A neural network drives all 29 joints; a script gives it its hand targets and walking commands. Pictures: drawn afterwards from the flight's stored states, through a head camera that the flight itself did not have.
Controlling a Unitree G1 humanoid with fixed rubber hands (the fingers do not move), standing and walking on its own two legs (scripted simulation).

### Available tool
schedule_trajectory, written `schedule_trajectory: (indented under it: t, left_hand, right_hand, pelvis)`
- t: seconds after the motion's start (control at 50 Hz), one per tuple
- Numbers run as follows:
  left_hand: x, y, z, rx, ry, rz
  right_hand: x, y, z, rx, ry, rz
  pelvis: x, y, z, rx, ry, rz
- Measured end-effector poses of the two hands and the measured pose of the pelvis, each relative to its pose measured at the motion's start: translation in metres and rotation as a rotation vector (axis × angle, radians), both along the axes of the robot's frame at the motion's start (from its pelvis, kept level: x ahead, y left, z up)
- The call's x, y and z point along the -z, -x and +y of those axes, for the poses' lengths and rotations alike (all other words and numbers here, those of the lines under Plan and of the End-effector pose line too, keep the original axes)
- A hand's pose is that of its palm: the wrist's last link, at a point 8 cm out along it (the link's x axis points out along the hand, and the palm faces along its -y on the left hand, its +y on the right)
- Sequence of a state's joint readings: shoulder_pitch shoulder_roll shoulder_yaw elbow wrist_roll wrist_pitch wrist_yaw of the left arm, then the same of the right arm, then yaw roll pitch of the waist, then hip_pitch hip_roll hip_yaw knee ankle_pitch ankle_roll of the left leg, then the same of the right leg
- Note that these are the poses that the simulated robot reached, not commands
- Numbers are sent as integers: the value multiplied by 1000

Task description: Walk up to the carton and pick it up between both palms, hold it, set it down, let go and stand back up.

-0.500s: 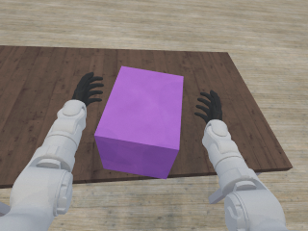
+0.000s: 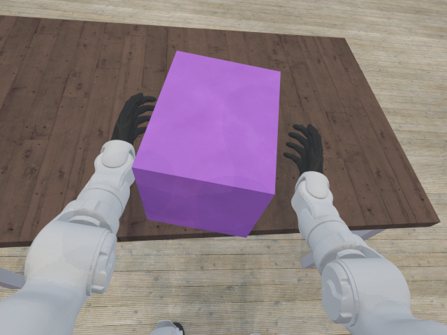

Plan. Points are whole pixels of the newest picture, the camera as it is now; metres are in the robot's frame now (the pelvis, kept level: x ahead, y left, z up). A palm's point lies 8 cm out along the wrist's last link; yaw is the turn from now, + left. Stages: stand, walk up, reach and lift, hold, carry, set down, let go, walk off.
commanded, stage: reach and lift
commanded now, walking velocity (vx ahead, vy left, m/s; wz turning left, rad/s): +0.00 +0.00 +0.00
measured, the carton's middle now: (212, 147) +0.47 +0.01 +0.02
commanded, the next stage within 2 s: none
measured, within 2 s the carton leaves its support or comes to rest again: neither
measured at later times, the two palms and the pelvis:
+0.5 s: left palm (132, 137) +0.46 +0.15 +0.05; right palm (291, 163) +0.42 -0.14 +0.04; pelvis +0.00 +0.03 +0.00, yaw -1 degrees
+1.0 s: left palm (134, 149) +0.44 +0.15 +0.05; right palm (297, 177) +0.39 -0.14 +0.04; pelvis +0.01 +0.01 +0.02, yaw +1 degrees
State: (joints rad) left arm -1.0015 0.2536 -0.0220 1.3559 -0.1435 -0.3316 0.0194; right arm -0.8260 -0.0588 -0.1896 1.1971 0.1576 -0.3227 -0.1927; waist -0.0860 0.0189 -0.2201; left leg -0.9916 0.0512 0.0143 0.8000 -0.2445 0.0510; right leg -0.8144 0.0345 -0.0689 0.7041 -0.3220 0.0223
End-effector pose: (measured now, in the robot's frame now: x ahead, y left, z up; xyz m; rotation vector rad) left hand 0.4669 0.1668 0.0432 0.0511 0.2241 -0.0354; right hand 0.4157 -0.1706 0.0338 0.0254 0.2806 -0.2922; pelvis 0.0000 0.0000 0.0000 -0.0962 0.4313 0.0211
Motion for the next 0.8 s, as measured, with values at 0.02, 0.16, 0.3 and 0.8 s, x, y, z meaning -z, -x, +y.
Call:
schedule_trajectory:
  t: [0.02,0.16,0.3,0.8]
  left_hand:
    - [1,0,-1,4,-2,0]
    - [6,1,-3,18,-21,20]
    - [-3,1,-11,38,-16,-15]
    - [-3,23,-16,64,-42,-18]
  right_hand:
    - [0,-1,0,-1,2,-3]
    - [0,-7,5,8,-14,-15]
    - [-4,-13,25,-27,-23,-38]
    - [-3,22,33,3,34,-55]
  pelvis:
    - [1,1,1,2,1,2]
    - [4,2,10,9,3,5]
    - [4,1,19,20,7,-4]
    - [-18,-10,24,-9,-4,-130]
